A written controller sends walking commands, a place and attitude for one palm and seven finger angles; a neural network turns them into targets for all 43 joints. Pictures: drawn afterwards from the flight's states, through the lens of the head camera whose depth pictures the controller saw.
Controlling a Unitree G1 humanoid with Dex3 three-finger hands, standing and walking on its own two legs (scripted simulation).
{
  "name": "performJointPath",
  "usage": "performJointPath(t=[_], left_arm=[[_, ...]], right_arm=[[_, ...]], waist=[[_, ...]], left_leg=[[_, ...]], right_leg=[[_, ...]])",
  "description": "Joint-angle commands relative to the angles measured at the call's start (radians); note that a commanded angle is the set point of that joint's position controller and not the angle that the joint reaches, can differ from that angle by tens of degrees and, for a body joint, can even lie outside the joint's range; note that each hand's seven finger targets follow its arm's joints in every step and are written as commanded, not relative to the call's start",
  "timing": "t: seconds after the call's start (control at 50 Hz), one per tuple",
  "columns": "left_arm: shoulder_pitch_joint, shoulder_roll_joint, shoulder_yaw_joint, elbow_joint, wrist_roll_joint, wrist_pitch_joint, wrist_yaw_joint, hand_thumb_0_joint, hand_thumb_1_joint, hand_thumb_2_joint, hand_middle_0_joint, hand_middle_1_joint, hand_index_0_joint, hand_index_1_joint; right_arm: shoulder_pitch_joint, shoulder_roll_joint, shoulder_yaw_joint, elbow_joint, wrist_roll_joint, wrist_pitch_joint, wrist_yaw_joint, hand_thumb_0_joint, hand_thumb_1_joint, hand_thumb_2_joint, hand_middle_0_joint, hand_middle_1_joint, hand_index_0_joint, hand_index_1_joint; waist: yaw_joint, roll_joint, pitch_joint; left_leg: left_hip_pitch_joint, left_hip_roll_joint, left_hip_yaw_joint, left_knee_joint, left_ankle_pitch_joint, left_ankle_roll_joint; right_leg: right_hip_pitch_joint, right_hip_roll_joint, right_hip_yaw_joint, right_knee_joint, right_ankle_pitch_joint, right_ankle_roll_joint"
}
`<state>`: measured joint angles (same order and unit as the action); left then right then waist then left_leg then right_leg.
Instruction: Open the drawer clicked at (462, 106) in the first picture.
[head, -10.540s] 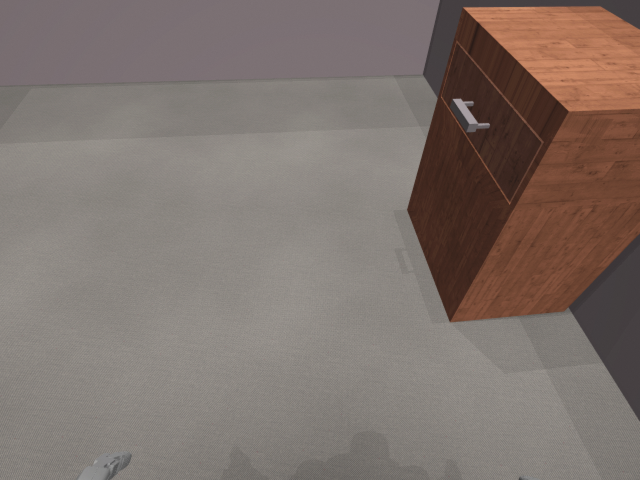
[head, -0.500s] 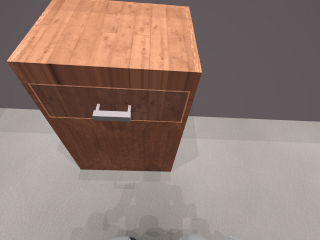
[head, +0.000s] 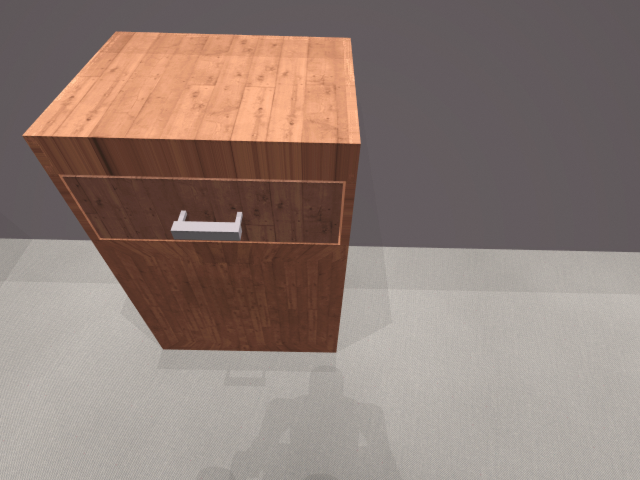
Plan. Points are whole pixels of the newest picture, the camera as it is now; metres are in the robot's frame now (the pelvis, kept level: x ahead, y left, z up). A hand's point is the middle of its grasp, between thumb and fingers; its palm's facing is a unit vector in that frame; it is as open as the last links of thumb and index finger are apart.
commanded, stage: come to a stop and stand still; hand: left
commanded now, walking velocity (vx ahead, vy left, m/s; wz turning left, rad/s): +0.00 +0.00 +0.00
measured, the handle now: (209, 223) +0.59 +0.25 -0.11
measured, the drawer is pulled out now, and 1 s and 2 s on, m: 0.00 0.00 0.00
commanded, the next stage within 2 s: look again from close up in 0.42 s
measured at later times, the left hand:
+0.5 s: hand out of the picture -0.03 +0.16 -0.17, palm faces +0.04 -0.99 -0.15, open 7.4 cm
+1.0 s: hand out of the picture +0.03 +0.22 -0.17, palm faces +0.01 -0.98 -0.21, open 7.4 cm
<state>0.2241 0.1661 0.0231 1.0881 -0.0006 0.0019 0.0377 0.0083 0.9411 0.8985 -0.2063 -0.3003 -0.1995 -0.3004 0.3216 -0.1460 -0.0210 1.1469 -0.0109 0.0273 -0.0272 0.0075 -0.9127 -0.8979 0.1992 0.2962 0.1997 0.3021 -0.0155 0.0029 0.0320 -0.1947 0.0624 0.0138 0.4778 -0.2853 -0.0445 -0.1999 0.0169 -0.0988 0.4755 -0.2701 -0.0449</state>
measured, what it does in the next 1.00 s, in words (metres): stands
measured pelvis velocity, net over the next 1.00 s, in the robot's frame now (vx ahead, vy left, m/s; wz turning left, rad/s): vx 0.00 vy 0.04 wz -0.02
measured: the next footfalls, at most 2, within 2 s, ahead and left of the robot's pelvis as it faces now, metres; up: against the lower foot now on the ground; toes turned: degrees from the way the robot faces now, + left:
left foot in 1.54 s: +0.12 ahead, +0.13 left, +0.00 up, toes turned +6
right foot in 1.88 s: +0.15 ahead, -0.08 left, +0.00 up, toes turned -6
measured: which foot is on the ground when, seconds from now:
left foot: down 0.00-1.00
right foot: down 0.00-1.00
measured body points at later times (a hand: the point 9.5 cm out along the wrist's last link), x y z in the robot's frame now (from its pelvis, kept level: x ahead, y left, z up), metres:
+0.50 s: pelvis -0.01 +0.01 +0.01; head +0.00 +0.01 +0.46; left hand -0.04 +0.21 -0.16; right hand -0.03 -0.20 -0.16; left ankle -0.01 +0.15 -0.74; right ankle -0.01 -0.09 -0.74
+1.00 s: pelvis +0.00 +0.04 +0.00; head +0.00 +0.04 +0.45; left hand +0.03 +0.27 -0.16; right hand -0.01 -0.17 -0.16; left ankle -0.01 +0.14 -0.74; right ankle -0.01 -0.09 -0.74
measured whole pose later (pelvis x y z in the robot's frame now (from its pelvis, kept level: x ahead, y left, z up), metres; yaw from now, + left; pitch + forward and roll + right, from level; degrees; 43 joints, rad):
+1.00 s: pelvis +0.00 +0.04 +0.00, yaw -1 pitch -1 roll +0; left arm 0.27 0.16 0.00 1.08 0.01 -0.01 0.04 0.00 0.91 0.90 -0.20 -0.30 -0.20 -0.30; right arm 0.33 -0.14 0.03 1.08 -0.01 -0.02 -0.02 0.01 -0.92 -0.90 0.20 0.30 0.20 0.30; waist 0.00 0.01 0.01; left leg -0.18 -0.01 0.06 0.49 -0.29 0.03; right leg -0.20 -0.05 -0.05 0.51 -0.28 0.02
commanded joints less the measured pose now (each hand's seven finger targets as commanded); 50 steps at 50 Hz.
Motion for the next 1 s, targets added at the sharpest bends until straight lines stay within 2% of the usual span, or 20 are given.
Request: performJointPath(t=[0.0,0.08,0.14,0.2,0.24,0.36,0.48,0.5,0.52,0.54,0.56,0.58,0.62,0.64,0.72,0.74,0.78,0.82,0.86,0.98], left_arm=[[0.057,0.091,0.008,-0.001,-0.003,-0.013,-0.004,0.0,0.9,0.9,-0.2,-0.3,-0.2,-0.3],[0.068,0.083,0.001,0.02,0.002,-0.01,-0.005,0.0,0.9,0.9,-0.2,-0.3,-0.2,-0.3],[0.074,0.079,-0.001,0.029,0.005,-0.008,-0.005,0.0,0.9,0.9,-0.2,-0.3,-0.2,-0.3],[0.09,0.067,-0.002,0.034,0.007,-0.008,-0.004,0.0,0.9,0.9,-0.2,-0.3,-0.2,-0.3],[0.096,0.066,-0.001,0.034,0.008,-0.008,-0.003,0.0,0.9,0.9,-0.2,-0.3,-0.2,-0.3],[0.122,0.048,0.0,0.036,0.008,-0.013,-0.002,0.0,0.9,0.9,-0.2,-0.3,-0.2,-0.3],[0.133,0.041,-0.004,0.045,0.008,-0.019,-0.001,0.0,0.9,0.9,-0.2,-0.3,-0.2,-0.3],[0.213,0.08,-0.009,0.066,0.025,-0.052,0.039,0.0,0.9,0.9,-0.2,-0.3,-0.2,-0.3],[0.179,0.134,0.001,0.018,0.02,-0.061,0.031,0.0,0.9,0.9,-0.2,-0.3,-0.2,-0.3],[0.136,0.14,0.002,0.004,0.019,-0.061,0.019,0.0,0.9,0.9,-0.2,-0.3,-0.2,-0.3],[0.105,0.113,-0.001,-0.002,0.019,-0.057,0.015,0.0,0.9,0.9,-0.2,-0.3,-0.2,-0.3],[0.099,0.086,-0.003,-0.011,0.018,-0.055,0.012,0.0,0.9,0.9,-0.2,-0.3,-0.2,-0.3],[0.11,0.061,-0.011,-0.015,0.014,-0.045,0.007,0.0,0.9,0.9,-0.2,-0.3,-0.2,-0.3],[0.119,0.062,-0.01,-0.016,0.016,-0.04,0.006,0.0,0.9,0.9,-0.2,-0.3,-0.2,-0.3],[0.128,0.056,-0.014,-0.013,0.011,-0.03,0.0,0.0,0.9,0.9,-0.2,-0.3,-0.2,-0.3],[0.127,0.056,-0.014,-0.016,0.013,-0.028,0.0,0.0,0.9,0.9,-0.2,-0.3,-0.2,-0.3],[0.123,0.059,-0.013,-0.02,0.012,-0.025,-0.001,0.0,0.9,0.9,-0.2,-0.3,-0.2,-0.3],[0.119,0.065,-0.011,-0.022,0.012,-0.023,-0.001,0.0,0.9,0.9,-0.2,-0.3,-0.2,-0.3],[0.12,0.067,-0.01,-0.024,0.013,-0.022,-0.001,0.0,0.9,0.9,-0.2,-0.3,-0.2,-0.3],[0.118,0.073,-0.007,-0.024,0.013,-0.021,-0.001,0.0,0.9,0.9,-0.2,-0.3,-0.2,-0.3]], right_arm=[[0.027,-0.082,-0.001,-0.023,-0.001,-0.037,-0.015,0.0,-0.9,-0.9,0.2,0.3,0.2,0.3],[0.015,-0.069,0.0,-0.023,0.0,-0.026,-0.014,0.0,-0.9,-0.9,0.2,0.3,0.2,0.3],[0.029,-0.065,0.0,-0.02,-0.001,-0.02,-0.012,0.0,-0.9,-0.9,0.2,0.3,0.2,0.3],[0.038,-0.058,0.001,-0.019,-0.004,-0.019,-0.012,0.0,-0.9,-0.9,0.2,0.3,0.2,0.3],[0.044,-0.058,0.001,-0.018,-0.003,-0.017,-0.011,0.0,-0.9,-0.9,0.2,0.3,0.2,0.3],[0.049,-0.05,0.005,-0.024,-0.003,-0.027,-0.012,0.0,-0.9,-0.9,0.2,0.3,0.2,0.3],[0.059,-0.049,0.008,-0.021,-0.001,-0.037,-0.015,0.0,-0.9,-0.9,0.2,0.3,0.2,0.3],[-0.074,-0.088,0.008,-0.086,0.003,-0.061,0.002,0.0,-0.9,-0.9,0.2,0.3,0.2,0.3],[0.015,-0.032,0.007,-0.118,0.003,-0.047,0.004,0.0,-0.9,-0.9,0.2,0.3,0.2,0.3],[0.015,-0.035,0.011,-0.109,-0.004,-0.037,0.009,0.0,-0.9,-0.9,0.2,0.3,0.2,0.3],[0.06,-0.039,0.014,-0.108,-0.005,-0.042,0.01,0.0,-0.9,-0.9,0.2,0.3,0.2,0.3],[0.087,-0.046,0.016,-0.108,-0.009,-0.051,0.012,0.0,-0.9,-0.9,0.2,0.3,0.2,0.3],[0.079,-0.065,0.019,-0.11,-0.008,-0.059,0.007,0.0,-0.9,-0.9,0.2,0.3,0.2,0.3],[0.085,-0.074,0.019,-0.116,-0.01,-0.062,0.006,0.0,-0.9,-0.9,0.2,0.3,0.2,0.3],[0.066,-0.089,0.023,-0.124,-0.007,-0.065,-0.002,0.0,-0.9,-0.9,0.2,0.3,0.2,0.3],[0.07,-0.092,0.023,-0.122,-0.009,-0.066,-0.002,0.0,-0.9,-0.9,0.2,0.3,0.2,0.3],[0.067,-0.096,0.025,-0.115,-0.008,-0.067,-0.003,0.0,-0.9,-0.9,0.2,0.3,0.2,0.3],[0.07,-0.098,0.025,-0.112,-0.008,-0.067,-0.004,0.0,-0.9,-0.9,0.2,0.3,0.2,0.3],[0.071,-0.101,0.026,-0.104,-0.008,-0.069,-0.004,0.0,-0.9,-0.9,0.2,0.3,0.2,0.3],[0.065,-0.1,0.026,-0.09,-0.006,-0.07,-0.006,0.0,-0.9,-0.9,0.2,0.3,0.2,0.3]], waist=[[0.028,0.095,-0.052],[0.021,0.034,0.023],[0.015,-0.01,0.074],[0.012,-0.037,0.091],[0.009,-0.039,0.096],[0.013,0.0,0.064],[0.016,0.008,0.04],[0.065,0.005,0.059],[-0.009,0.003,-0.059],[0.0,0.004,-0.028],[-0.025,-0.008,-0.041],[-0.024,-0.001,-0.029],[-0.008,0.047,0.009],[0.002,0.096,0.01],[0.019,0.007,0.05],[0.019,0.023,0.06],[0.024,0.008,0.068],[0.022,-0.007,0.061],[0.025,0.012,0.056],[0.025,0.014,0.028]], left_leg=[[0.025,0.071,-0.039,-0.103,0.279,0.047],[0.002,0.051,-0.027,-0.13,0.115,0.041],[-0.001,0.04,-0.019,-0.136,0.062,0.041],[0.002,0.032,-0.014,-0.135,0.051,0.045],[0.005,0.029,-0.014,-0.134,0.036,0.045],[0.006,0.034,-0.02,-0.144,0.054,0.05],[0.008,0.045,-0.028,-0.149,0.11,0.051],[-0.095,0.039,0.026,0.088,0.116,0.018],[-0.059,0.002,-0.003,0.085,-0.059,0.032],[-0.03,-0.001,0.007,0.069,-0.051,0.041],[-0.009,0.007,0.0,0.041,-0.005,0.047],[-0.02,0.012,-0.028,0.016,0.076,0.055],[-0.063,0.04,-0.056,-0.032,0.125,0.069],[-0.083,0.052,-0.068,-0.051,0.141,0.075],[-0.119,0.048,-0.076,-0.089,0.126,0.084],[-0.115,0.051,-0.08,-0.099,0.139,0.086],[-0.12,0.051,-0.082,-0.114,0.132,0.089],[-0.106,0.047,-0.078,-0.117,0.145,0.088],[-0.094,0.049,-0.077,-0.119,0.178,0.09],[-0.058,0.042,-0.066,-0.114,0.213,0.091]], right_leg=[[0.077,-0.128,0.124,-0.105,0.244,0.013],[0.028,-0.126,0.15,-0.174,0.094,0.013],[-0.024,-0.125,0.165,-0.212,-0.015,0.015],[-0.056,-0.125,0.172,-0.226,-0.061,0.017],[-0.073,-0.124,0.174,-0.233,-0.093,0.018],[-0.049,-0.122,0.163,-0.212,-0.038,0.017],[-0.01,-0.12,0.145,-0.18,0.065,0.016],[0.012,-0.197,0.207,-0.128,0.568,0.043],[0.039,-0.253,0.25,-0.135,0.401,-0.014],[-0.017,-0.234,0.23,-0.153,0.211,-0.032],[-0.063,-0.199,0.187,-0.147,0.014,-0.036],[-0.077,-0.156,0.154,-0.112,-0.013,-0.027],[-0.059,-0.113,0.13,-0.064,0.011,-0.012],[-0.035,-0.105,0.112,-0.038,0.025,-0.01],[-0.005,-0.102,0.102,-0.026,0.069,0.005],[-0.011,-0.101,0.102,-0.02,0.069,0.006],[-0.004,-0.102,0.097,-0.02,0.076,0.012],[0.003,-0.106,0.097,-0.021,0.092,0.014],[0.009,-0.107,0.094,-0.018,0.103,0.018],[0.026,-0.116,0.093,-0.024,0.131,0.021]])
